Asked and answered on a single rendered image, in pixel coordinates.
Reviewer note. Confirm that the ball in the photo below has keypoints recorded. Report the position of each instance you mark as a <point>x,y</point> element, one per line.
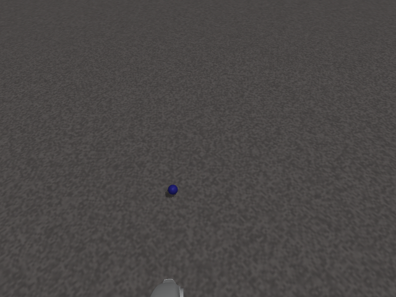
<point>172,189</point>

